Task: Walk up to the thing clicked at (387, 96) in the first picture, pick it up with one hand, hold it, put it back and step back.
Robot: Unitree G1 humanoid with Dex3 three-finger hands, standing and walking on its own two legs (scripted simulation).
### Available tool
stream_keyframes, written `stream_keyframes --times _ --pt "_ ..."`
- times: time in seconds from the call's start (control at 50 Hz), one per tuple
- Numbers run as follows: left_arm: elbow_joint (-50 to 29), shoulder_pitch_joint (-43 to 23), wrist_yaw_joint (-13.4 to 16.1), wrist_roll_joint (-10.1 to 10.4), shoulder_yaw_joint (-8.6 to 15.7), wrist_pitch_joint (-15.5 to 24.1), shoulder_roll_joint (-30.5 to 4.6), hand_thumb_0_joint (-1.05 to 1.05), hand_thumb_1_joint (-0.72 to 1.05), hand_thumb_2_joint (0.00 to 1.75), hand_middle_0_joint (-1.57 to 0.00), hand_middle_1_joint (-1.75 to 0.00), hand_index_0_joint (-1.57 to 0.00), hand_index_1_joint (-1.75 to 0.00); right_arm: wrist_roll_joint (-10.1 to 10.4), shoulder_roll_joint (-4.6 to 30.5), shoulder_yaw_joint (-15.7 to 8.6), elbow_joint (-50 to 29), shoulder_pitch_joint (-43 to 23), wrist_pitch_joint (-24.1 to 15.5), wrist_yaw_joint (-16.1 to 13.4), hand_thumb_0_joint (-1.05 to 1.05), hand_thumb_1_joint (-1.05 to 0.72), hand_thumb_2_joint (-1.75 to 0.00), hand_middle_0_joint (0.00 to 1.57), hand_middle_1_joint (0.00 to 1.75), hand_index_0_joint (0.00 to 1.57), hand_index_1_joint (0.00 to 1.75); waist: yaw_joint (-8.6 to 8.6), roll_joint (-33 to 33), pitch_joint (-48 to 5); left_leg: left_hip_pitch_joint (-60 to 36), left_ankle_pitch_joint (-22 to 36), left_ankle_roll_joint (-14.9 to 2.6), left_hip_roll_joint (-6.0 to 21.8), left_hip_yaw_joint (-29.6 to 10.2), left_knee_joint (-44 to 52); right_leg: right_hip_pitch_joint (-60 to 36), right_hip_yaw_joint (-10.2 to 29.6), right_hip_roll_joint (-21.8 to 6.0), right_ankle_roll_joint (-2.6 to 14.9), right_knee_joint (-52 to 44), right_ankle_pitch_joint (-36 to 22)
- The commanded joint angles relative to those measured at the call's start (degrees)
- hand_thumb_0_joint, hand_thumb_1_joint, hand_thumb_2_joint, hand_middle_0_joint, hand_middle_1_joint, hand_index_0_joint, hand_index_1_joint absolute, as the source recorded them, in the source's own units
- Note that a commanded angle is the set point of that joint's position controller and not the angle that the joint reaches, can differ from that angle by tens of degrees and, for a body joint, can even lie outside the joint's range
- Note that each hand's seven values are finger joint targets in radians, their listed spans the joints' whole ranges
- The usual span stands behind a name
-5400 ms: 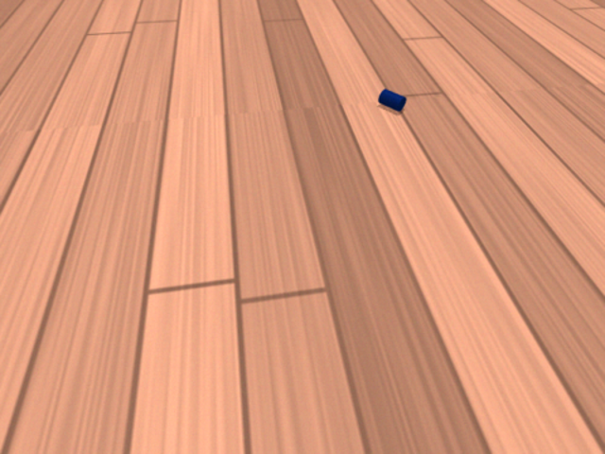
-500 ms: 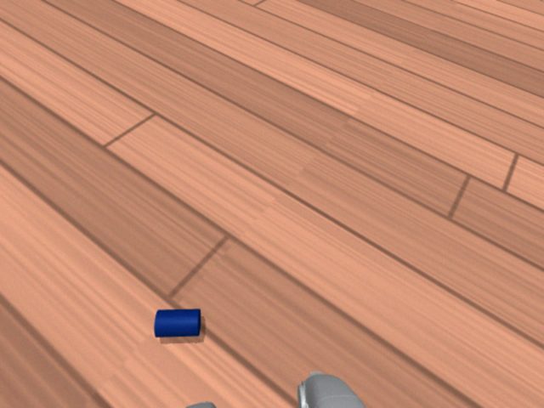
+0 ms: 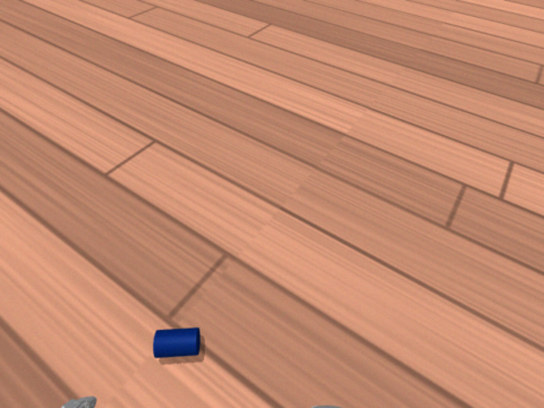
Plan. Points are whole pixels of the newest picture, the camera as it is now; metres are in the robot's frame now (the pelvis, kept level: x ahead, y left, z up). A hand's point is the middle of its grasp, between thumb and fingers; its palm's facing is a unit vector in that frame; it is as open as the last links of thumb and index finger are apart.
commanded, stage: walk up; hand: left
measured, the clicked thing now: (177, 342) +0.45 +0.30 -0.71
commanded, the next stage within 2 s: stand in 1.54 s
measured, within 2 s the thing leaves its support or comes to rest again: neither
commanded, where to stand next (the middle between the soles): +0.12 -0.01 m, yaw +2 degrees
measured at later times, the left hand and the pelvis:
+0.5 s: hand out of the picture +0.12 +0.26 -0.13, palm faces +0.02 -0.95 -0.31, open 7.3 cm; pelvis +0.02 +0.01 +0.02, yaw +1 degrees
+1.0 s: hand out of the picture +0.12 +0.26 -0.13, palm faces +0.02 -0.95 -0.30, open 7.3 cm; pelvis +0.04 +0.01 +0.03, yaw +1 degrees
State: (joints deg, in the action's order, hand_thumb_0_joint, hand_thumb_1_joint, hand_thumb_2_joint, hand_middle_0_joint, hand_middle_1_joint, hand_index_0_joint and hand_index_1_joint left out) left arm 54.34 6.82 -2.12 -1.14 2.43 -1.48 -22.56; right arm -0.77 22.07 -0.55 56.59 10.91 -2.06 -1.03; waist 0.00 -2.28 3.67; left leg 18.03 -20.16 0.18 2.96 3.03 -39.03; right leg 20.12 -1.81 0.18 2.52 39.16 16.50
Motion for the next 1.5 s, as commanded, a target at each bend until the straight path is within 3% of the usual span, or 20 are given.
stream_keyframes --times 0.0,0.04,0.06,0.12,0.26,0.42,0.6,0.86,0.98,1.22,1.48 --pt "-3.88 -5.39 0.37 -0.3 2.7 1.3 -12.21 0.0 0.9 0.9 -0.2 -0.3 -0.2 -0.3 -0.25 12.09 -3.15 -1.25 0.02 -1.19 -0.1 0.0 -0.9 -0.9 0.2 0.3 0.2 0.3 1.52 1.12 0.72 -4.35 -3.09 -1.96 -0.24 -2.17 7.1 6.9 16.7 -10.79 4.44 -22.47 24.11" --pt "-3.08 -5.16 0.46 -0.12 2.4 1.58 -10.86 0.0 0.9 0.9 -0.2 -0.3 -0.2 -0.3 -0.03 11.8 -2.75 -0.67 0.04 -1.57 0.06 0.0 -0.9 -0.9 0.2 0.3 0.2 0.3 0.68 1.23 -2.28 -5.24 1.69 -2.66 1.74 -5.15 11.62 1.6 12.49 -7.77 2.42 -19.21 13.51" --pt "-2.38 -4.86 0.39 -0.14 2.47 1.59 -11.13 0.0 0.9 0.9 -0.2 -0.3 -0.2 -0.3 -0.16 12.14 -2.75 -0.58 -0.53 -1.62 0.0 0.0 -0.9 -0.9 0.2 0.3 0.2 0.3 0.3 0.48 -3.14 -4.07 0.45 -2.98 2.49 -6.75 13.02 -0.7 11.97 -7.22 1.86 -18.9 11.09" --pt "-1.39 -3.85 0.08 -0.12 2.45 1.25 -11.26 0.0 0.9 0.9 -0.2 -0.3 -0.2 -0.3 -0.43 13.48 -2.57 -0.19 -2.02 -1.7 -0.15 0.0 -0.9 -0.9 0.2 0.3 0.2 0.3 -0.64 -0.1 -2.5 -2.19 -4.8 -2.87 3.26 -8.79 16.0 -1.91 12.29 -7.22 1.22 -20.49 14.38" --pt "0.92 -3.76 0.47 0.65 2.23 1.77 -10.19 0.0 0.9 0.9 -0.2 -0.3 -0.2 -0.3 -0.05 13.15 -1.84 1.77 -1.62 -2.29 -0.5 0.0 -0.9 -0.9 0.2 0.3 0.2 0.3 -0.45 1.75 -5.97 -5.41 9.17 -2.63 4.06 -7.13 16.58 -8.46 9.81 -7.62 1.2 -18.72 -3.61" --pt "3.09 -3.97 0.52 0.85 2.11 1.23 -9.64 0.0 0.9 0.9 -0.2 -0.3 -0.2 -0.3 0.09 12.64 -1.84 2.66 -3.24 -1.93 -0.79 0.0 -0.9 -0.9 0.2 0.3 0.2 0.3 -0.58 1.86 -5.12 -5.41 11.29 -2.87 5.01 -7.7 18.48 -10.37 7.96 -6.96 0.5 -19.13 -5.7" --pt "4.15 -5.04 0.72 0.85 1.9 1.21 -9.36 0.0 0.9 0.9 -0.2 -0.3 -0.2 -0.3 0.12 12.41 -2.05 3.11 -4.94 -1.87 -0.92 0.0 -0.9 -0.9 0.2 0.3 0.2 0.3 -0.3 2.65 -7.31 -8.07 18.94 -2.38 5.68 -7.52 19.23 -13.42 6.3 -7.25 0.09 -18.34 -14.08" --pt "4.58 -5.56 0.91 0.49 1.95 1.24 -9.54 0.0 0.9 0.9 -0.2 -0.3 -0.2 -0.3 0.04 11.71 -2.21 3.27 -7.36 -1.19 -0.79 0.0 -0.9 -0.9 0.2 0.3 0.2 0.3 -0.11 2.62 -6.03 -8.15 16.6 -2.06 4.84 -7.01 20.46 -13.87 6.13 -7.35 -0.62 -20.47 -12.59" --pt "4.53 -5.07 1.02 0.3 2.26 1.24 -9.71 0.0 0.9 0.9 -0.2 -0.3 -0.2 -0.3 0.05 11.88 -2.4 3.35 -6.89 -1.09 -0.84 0.0 -0.9 -0.9 0.2 0.3 0.2 0.3 -0.03 2.65 -7.64 -10.04 19.26 -2.15 4.89 -6.58 19.54 -14.38 5.62 -7.39 -0.27 -20.08 -14.39" --pt "4.22 -5.21 0.87 0.35 2.44 0.98 -9.48 0.0 0.9 0.9 -0.2 -0.3 -0.2 -0.3 -0.1 11.7 -2.1 3.86 -6.2 -1.0 -0.91 0.0 -0.9 -0.9 0.2 0.3 0.2 0.3 -0.04 2.19 -5.75 -7.93 15.22 -2.01 4.4 -7.1 20.9 -14.53 5.95 -7.06 -0.42 -21.04 -11.11" --pt "3.73 -4.73 0.91 0.11 2.95 1.06 -9.71 0.0 0.9 0.9 -0.2 -0.3 -0.2 -0.3 -0.16 11.26 -2.13 3.5 -5.64 -0.93 -0.88 0.0 -0.9 -0.9 0.2 0.3 0.2 0.3 -0.14 1.08 -4.87 -7.8 14.8 -2.18 3.79 -6.87 20.3 -14.0 6.24 -7.39 -0.22 -21.82 -10.06"
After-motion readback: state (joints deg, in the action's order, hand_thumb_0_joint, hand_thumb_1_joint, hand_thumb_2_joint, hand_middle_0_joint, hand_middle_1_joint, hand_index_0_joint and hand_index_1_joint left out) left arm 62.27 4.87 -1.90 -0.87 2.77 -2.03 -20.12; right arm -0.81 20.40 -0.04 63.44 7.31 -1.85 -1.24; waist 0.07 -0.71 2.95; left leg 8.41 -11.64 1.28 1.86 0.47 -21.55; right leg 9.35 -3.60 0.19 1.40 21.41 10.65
